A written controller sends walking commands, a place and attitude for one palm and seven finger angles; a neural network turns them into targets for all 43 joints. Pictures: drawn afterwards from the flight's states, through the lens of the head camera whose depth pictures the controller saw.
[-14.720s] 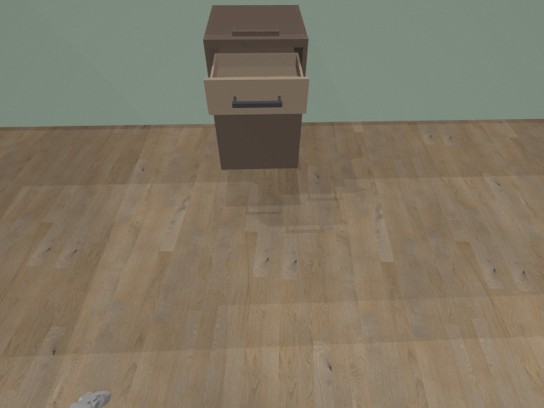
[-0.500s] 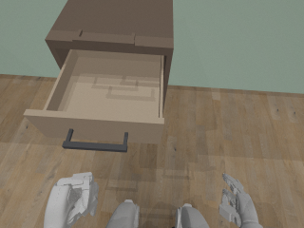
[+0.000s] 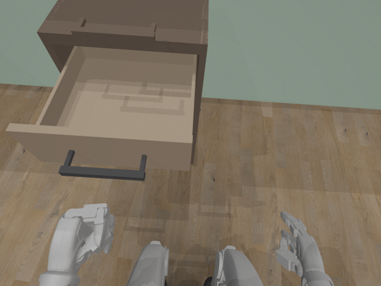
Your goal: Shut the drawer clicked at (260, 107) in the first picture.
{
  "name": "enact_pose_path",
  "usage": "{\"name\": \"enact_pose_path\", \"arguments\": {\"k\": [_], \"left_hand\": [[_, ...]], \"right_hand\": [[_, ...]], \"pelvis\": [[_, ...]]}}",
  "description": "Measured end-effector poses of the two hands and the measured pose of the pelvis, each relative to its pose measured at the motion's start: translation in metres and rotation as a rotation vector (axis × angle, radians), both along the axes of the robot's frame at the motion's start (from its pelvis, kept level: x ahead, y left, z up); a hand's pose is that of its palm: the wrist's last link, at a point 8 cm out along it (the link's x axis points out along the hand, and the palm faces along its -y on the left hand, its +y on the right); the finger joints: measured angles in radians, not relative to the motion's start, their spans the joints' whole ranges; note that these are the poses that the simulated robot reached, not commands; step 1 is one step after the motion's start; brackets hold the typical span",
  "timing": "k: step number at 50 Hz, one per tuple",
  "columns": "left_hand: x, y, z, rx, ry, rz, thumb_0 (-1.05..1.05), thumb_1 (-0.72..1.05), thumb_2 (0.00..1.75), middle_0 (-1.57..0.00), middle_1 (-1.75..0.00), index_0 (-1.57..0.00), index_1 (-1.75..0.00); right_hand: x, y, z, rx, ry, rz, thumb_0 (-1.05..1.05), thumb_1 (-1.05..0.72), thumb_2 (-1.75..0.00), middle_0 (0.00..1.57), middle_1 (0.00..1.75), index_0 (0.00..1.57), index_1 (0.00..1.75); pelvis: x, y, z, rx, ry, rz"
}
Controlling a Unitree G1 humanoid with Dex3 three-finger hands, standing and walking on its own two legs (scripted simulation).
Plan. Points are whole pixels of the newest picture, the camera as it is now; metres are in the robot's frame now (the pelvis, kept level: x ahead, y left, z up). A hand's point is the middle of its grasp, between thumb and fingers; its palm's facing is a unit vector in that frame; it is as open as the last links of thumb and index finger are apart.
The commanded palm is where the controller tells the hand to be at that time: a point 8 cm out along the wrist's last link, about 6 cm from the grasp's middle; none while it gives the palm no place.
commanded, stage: bring the fist close to the handle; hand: left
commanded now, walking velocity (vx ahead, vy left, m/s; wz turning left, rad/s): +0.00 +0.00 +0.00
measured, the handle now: (105, 165) +0.37 +0.22 -0.03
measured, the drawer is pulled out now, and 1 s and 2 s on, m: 0.28 0.28 0.25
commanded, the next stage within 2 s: push the drawer shut in 1.02 s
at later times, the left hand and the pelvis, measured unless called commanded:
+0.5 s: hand (117, 216) +0.25 +0.17 -0.02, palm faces -0.06 -1.00 -0.02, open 3.3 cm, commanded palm +0.24 +0.22 -0.02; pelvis -0.01 +0.01 -0.03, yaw -1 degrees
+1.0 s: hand (120, 214) +0.26 +0.16 -0.03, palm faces -0.02 -1.00 -0.02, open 3.2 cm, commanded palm +0.25 +0.21 -0.03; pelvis -0.01 +0.02 -0.04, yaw -1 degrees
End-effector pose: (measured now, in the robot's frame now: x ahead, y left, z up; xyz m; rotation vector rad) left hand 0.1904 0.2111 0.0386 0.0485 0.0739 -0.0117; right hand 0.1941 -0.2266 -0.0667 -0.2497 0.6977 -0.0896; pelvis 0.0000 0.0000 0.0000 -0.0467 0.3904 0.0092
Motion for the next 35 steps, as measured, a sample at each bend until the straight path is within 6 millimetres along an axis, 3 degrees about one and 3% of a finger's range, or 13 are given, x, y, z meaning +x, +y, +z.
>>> {"name": "enact_pose_path", "arguments": {"k": [15, 35], "left_hand": [[0.024, 0.009, -0.035, -0.001, -0.009, 0.000, 0.01, 0.90, 0.90, -1.39, -1.60, -1.40, -1.60], [0.058, 0.012, -0.071, -0.031, -0.030, -0.025, 0.01, 0.90, 0.90, -1.39, -1.60, -1.40, -1.60]], "right_hand": [[-0.025, -0.011, -0.030, -0.022, 0.073, -0.019, 0.02, -0.91, -0.90, 0.21, 0.30, 0.20, 0.30], [-0.027, 0.011, -0.062, -0.023, 0.132, 0.032, 0.02, -0.91, -0.90, 0.21, 0.30, 0.20, 0.30]], "pelvis": [[-0.009, 0.000, -0.019, 0.002, 0.043, -0.009], [-0.017, 0.020, -0.043, -0.014, 0.104, -0.011]]}}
